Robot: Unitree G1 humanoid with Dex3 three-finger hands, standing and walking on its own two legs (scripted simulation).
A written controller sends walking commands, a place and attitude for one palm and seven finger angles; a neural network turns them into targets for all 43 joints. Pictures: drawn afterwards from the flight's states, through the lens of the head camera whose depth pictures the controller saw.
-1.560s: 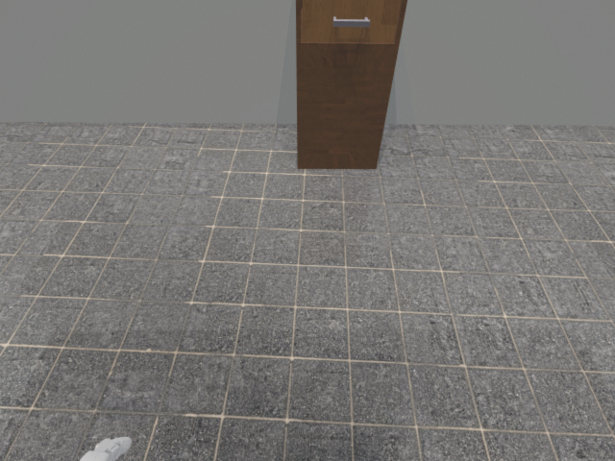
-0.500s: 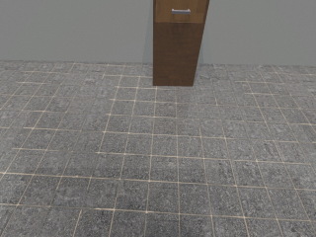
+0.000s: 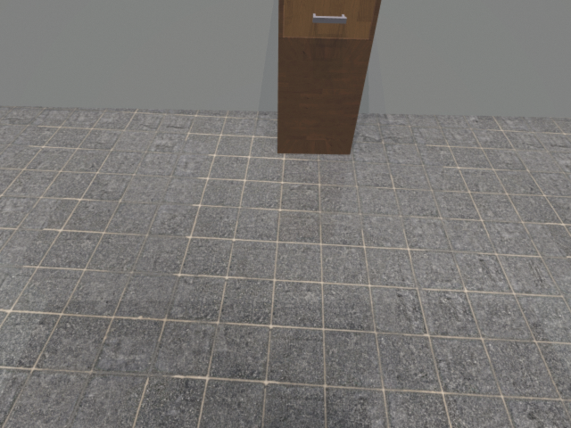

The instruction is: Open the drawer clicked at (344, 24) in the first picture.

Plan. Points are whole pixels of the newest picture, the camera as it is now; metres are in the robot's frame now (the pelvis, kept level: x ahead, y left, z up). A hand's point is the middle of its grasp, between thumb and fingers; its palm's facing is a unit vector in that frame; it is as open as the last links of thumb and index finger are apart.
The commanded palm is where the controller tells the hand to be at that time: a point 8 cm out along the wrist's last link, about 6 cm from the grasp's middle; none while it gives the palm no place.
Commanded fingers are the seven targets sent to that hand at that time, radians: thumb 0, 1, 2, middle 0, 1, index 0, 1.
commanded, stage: walk to a spot facing it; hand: left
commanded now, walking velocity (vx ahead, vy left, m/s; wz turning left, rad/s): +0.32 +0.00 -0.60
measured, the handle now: (329, 17) +1.63 -0.09 -0.04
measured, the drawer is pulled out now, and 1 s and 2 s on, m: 0.00 0.00 0.00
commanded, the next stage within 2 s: none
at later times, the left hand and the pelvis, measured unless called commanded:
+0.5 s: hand out of the picture +0.09 +0.13 -0.17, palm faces -0.13 -0.97 -0.19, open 7.4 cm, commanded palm none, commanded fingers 0.00 0.90 0.90 -0.20 -0.30 -0.20 -0.30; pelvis +0.10 -0.05 -0.01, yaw -13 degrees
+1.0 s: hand (230, 296) +0.41 +0.14 -0.19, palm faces -0.33 -0.93 -0.16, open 7.4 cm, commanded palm none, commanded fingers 0.00 0.90 0.90 -0.20 -0.30 -0.20 -0.30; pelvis +0.33 -0.03 -0.01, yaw -24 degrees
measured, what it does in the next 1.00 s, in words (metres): walks ahead, turning right: left foot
